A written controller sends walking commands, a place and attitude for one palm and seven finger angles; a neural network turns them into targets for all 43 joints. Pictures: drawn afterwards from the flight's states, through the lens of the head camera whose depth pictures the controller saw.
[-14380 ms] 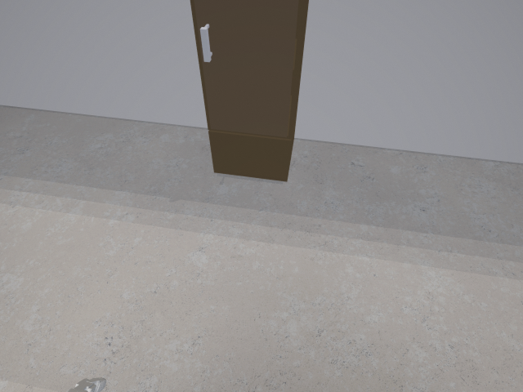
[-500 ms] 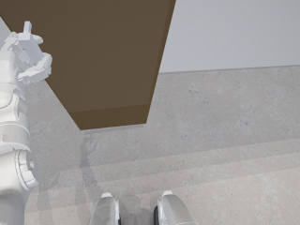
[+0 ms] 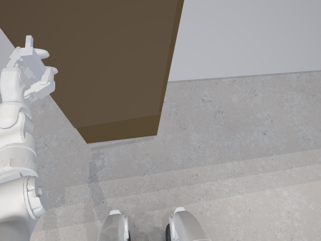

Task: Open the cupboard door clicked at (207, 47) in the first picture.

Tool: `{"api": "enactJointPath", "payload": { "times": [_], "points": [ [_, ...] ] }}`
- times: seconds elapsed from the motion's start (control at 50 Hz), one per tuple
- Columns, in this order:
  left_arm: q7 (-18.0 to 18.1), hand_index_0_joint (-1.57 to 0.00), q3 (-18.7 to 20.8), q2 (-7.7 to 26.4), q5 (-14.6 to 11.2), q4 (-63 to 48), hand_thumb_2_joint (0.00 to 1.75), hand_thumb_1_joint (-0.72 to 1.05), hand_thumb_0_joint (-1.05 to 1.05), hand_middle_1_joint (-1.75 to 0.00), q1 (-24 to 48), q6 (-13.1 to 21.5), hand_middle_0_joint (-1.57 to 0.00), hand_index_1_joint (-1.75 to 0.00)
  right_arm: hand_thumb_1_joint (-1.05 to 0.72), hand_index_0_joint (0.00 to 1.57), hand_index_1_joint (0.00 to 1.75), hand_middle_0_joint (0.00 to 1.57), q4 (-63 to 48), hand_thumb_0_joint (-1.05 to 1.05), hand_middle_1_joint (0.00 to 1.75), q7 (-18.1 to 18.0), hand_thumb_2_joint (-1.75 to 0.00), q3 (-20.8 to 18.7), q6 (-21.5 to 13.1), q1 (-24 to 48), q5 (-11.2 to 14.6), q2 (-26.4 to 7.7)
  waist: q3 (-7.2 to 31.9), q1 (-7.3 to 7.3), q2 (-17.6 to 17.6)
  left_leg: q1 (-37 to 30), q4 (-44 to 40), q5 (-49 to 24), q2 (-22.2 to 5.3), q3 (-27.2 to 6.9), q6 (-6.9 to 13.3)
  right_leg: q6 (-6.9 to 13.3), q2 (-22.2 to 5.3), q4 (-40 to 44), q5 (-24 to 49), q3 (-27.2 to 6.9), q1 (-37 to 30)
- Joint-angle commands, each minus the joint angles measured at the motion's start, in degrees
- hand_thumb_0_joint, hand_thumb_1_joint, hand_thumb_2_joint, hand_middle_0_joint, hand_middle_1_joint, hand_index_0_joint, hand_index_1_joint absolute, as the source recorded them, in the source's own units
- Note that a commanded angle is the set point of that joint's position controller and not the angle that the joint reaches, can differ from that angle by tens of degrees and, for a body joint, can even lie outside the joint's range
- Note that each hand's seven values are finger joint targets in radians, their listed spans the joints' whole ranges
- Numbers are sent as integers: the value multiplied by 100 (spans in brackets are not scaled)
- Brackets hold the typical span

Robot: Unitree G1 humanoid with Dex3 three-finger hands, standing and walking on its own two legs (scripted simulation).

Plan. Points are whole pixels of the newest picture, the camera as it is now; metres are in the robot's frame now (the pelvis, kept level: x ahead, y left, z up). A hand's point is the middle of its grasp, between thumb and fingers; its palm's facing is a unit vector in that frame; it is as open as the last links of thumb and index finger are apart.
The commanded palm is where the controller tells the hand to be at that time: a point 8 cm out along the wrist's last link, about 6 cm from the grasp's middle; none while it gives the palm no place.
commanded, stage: pull the door open along its arc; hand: left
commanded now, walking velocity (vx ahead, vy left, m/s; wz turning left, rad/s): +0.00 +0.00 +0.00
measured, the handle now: (40, 64) +0.54 +0.26 +0.06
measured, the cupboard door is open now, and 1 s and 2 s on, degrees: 4 49 52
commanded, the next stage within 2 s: open thumb and fingers to let go in 0.70 s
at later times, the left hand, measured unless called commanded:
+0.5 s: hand (87, 131) +0.35 +0.14 +0.06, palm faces +0.52 -0.86 +0.03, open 6.3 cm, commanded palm +0.29 +0.15 +0.06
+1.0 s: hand (124, 154) +0.30 +0.06 +0.06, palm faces +0.47 -0.88 -0.02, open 6.7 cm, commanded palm +0.25 +0.10 +0.06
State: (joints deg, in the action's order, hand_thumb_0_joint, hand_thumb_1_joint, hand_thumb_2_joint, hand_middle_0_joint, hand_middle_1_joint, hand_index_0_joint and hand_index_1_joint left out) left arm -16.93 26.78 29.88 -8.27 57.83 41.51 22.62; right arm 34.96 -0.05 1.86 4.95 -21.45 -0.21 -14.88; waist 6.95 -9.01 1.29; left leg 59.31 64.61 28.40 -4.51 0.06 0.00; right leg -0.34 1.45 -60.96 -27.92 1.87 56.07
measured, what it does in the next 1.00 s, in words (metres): stands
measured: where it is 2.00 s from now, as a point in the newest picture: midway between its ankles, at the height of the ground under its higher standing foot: outside the picture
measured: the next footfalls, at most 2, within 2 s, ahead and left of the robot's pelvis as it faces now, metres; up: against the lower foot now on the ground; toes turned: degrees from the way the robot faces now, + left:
none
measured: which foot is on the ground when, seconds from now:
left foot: down 0.00-1.00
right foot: down 0.00-1.00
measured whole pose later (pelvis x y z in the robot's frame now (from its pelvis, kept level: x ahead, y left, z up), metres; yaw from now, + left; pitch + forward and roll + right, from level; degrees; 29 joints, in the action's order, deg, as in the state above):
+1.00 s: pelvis +0.00 -0.04 +0.01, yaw +6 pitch +13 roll +1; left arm 33.9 -10.1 -6.4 6.5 13.5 -2.6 18.1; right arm 33.6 0.8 0.2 -1.0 -10.3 -5.2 -9.9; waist 9.1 -0.3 1.1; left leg 46.5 59.7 26.8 -1.9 -2.9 -3.3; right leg 2.9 -1.0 -61.5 -31.1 5.0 44.0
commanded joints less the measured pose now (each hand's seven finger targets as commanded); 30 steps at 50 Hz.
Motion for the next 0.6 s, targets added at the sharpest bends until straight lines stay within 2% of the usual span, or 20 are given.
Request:
{"api": "enactJointPath", "payload": {
  "times": [0.0, 0.02, 0.06, 0.12, 0.14, 0.16, 0.2, 0.22, 0.26, 0.28, 0.32, 0.34, 0.36, 0.4, 0.42, 0.44, 0.48, 0.5, 0.54, 0.58],
  "points": [
    [-32, -40, -137, 929, -284, -1918, 90, 90, 0, -135, 655, 397, -40, -135, -90, 20, 30, 20, -579, 0, 30, -3, -90, -462, -123, -570, 65, -944, 2961, 393, 613, -2474, -782, -2814, 293, -104, 134, 140, 216, 688, 2646, 85, -1650],
    [-9, -40, -188, 770, -341, -2007, 90, 90, 0, -135, 323, 370, -40, -135, -90, 20, 30, 20, -621, 0, 30, 14, -90, -472, -132, -496, 88, -924, 2826, 425, 619, -2459, -837, -2760, 301, -63, 127, 125, 211, 738, 2657, 91, -1649],
    [67, -40, -369, 487, -407, -2294, 90, 90, 0, -135, 118, 359, -40, -135, -90, 20, 30, 20, -660, 0, 30, 26, -90, -483, -156, -385, 106, -896, 2549, 397, 373, -2299, -919, -2505, 315, -37, 137, 105, 200, 794, 2550, 102, -1712],
    [212, -40, -638, 12, -479, -2880, 90, 90, 0, -135, -685, 425, -40, -135, -90, 20, 30, 20, -758, 0, 30, 57, -90, -520, -238, -241, 128, -835, 2487, 516, 569, -2593, -992, -2842, 314, -25, 93, 135, 171, 787, 2687, 136, -1719],
    [1095, -40, 33, -251, -837, -3248, 90, 90, 0, -135, -726, 366, -40, -135, -90, 20, 30, 20, -787, 0, 30, 59, -90, -507, -315, -72, 74, -639, 2405, 958, 473, -2360, -1098, -2795, 333, -7, 30, 106, 149, 817, 2552, 216, -1816],
    [1564, -40, -514, -868, -691, -3379, 90, 90, 0, -135, -976, 317, -40, -135, -90, 20, 30, 20, -785, 0, 30, 104, -90, -501, -386, -15, 45, -623, 2270, 735, 486, -2404, -1107, -2755, 323, -2, -5, 88, 148, 791, 2464, 249, -1704],
    [2332, -40, -726, -1221, -429, -3768, 90, 90, 0, -135, -1484, 311, -40, -135, -90, 20, 30, 20, -772, 0, 30, 177, -90, -527, -463, 25, -47, -594, 2140, 754, 36, -2327, -1105, -2796, 300, -27, -19, 98, 152, 760, 2494, 303, -1798],
    [2674, -40, -960, -1554, -298, -3957, 90, 90, 0, -135, -1652, 315, -40, -135, -90, 20, 30, 20, -784, 0, 30, 217, -90, -522, -484, 116, -88, -546, 2141, 771, 176, -2341, -1114, -2796, 327, 10, -35, 105, 114, 744, 2545, 287, -1843],
    [3374, -40, -1296, -1927, 73, -4370, 90, 90, 0, -135, -1477, 363, -40, -135, -90, 20, 30, 20, -761, 0, 30, 263, -90, -529, -485, 231, -189, -496, 2169, 722, 279, -2419, -1092, -2748, 305, -24, -76, 131, 70, 657, 2415, 291, -1750],
    [3709, -40, -1497, -2188, 284, -4340, 90, 90, 0, -135, -1571, 338, -40, -135, -90, 20, 30, 20, -761, 0, 30, 295, -90, -528, -480, 300, -244, -466, 2044, 713, 248, -2385, -1100, -2599, 320, -23, -80, 141, 64, 658, 2283, 308, -1693],
    [4363, -40, -1843, -2523, 780, -4362, 90, 90, 0, -135, -1634, 293, -40, -135, -90, 20, 30, 20, -779, 0, 30, 326, -90, -552, -480, 427, -347, -428, 2037, 656, -91, -2247, -1054, -2358, 340, -40, -35, 134, 50, 651, 2188, 293, -1712],
    [4536, -40, -2160, -2717, 1020, -4509, 90, 90, 0, -135, -1617, 289, -40, -135, -90, 20, 30, 20, -794, 0, 30, 342, -90, -553, -476, 489, -369, -406, 2048, 627, -15, -2281, -1061, -2259, 347, -57, -47, 152, 30, 645, 2109, 293, -1681],
    [4643, -40, -2479, -2946, 1210, -4567, 90, 90, 0, -135, -1644, 272, -40, -135, -90, 20, 30, 20, -806, 0, 30, 351, -90, -563, -481, 543, -395, -387, 2053, 596, -21, -2328, -1070, -2200, 359, -58, -35, 163, 22, 670, 2087, 295, -1685],
    [4755, -40, -2883, -3153, 1500, -4730, 90, 90, 0, -135, -1822, 261, -40, -135, -90, 20, 30, 20, -826, 0, 30, 334, -90, -596, -491, 580, -444, -359, 2173, 557, -257, -2399, -1048, -2168, 355, -76, 0, 170, 24, 721, 2144, 269, -1770],
    [4764, -40, -3109, -3324, 1559, -4927, 90, 90, 0, -135, -1893, 255, -40, -135, -90, 20, 30, 20, -855, 0, 30, 331, -90, -600, -499, 682, -435, -318, 2209, 576, -106, -2490, -1055, -2164, 368, -29, 5, 174, -1, 762, 2215, 241, -1829],
    [4777, -40, -3290, -3456, 1600, -5068, 90, 90, 0, -135, -2015, 239, -40, -135, -90, 20, 30, 20, -872, 0, 30, 318, -90, -592, -509, 731, -436, -285, 2230, 585, -109, -2536, -1076, -2156, 375, -31, 7, 185, -13, 781, 2233, 247, -1904],
    [4777, -40, -3593, -3727, 1575, -5165, 90, 90, 0, -135, -2299, 171, -40, -135, -90, 20, 30, 20, -914, 0, 30, 293, -90, -552, -530, 894, -410, -238, 1959, 585, -194, -2493, -1134, -1991, 391, -38, 17, 196, -27, 893, 2136, 251, -1955],
    [4781, -40, -3681, -3767, 1574, -5234, 90, 90, 0, -135, -2413, 145, -40, -135, -90, 20, 30, 20, -944, 0, 30, 265, -90, -549, -550, 914, -413, -224, 1885, 550, -379, -2443, -1135, -1910, 380, -61, 32, 186, -30, 946, 2087, 235, -1975],
    [4825, -40, -3908, -3978, 1537, -5507, 90, 90, 0, -135, -2714, 139, -40, -135, -90, 20, 30, 20, -1000, 0, 30, 247, -90, -517, -608, 1080, -402, -156, 1854, 612, -244, -2480, -1159, -1812, 416, -39, 36, 195, -57, 983, 2027, 222, -2038],
    [4870, -40, -4080, -4131, 1553, -5593, 90, 90, 0, -135, -3139, 101, -40, -135, -90, 20, 30, 20, -1042, 0, 30, 238, -90, -463, -677, 1190, -404, -103, 1708, 650, -279, -2396, -1165, -1702, 434, -43, 35, 201, -81, 1011, 1937, 223, -2051]
  ]
}}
